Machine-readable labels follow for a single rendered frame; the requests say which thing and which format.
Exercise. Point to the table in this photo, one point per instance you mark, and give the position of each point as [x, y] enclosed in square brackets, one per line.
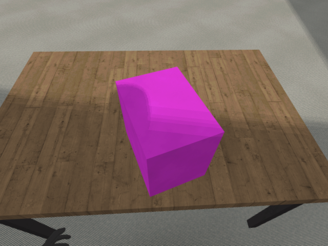
[64, 149]

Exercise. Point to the carton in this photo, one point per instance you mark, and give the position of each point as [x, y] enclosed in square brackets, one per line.
[172, 133]

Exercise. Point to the left robot hand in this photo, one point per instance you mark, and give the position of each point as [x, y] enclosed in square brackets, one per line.
[56, 236]

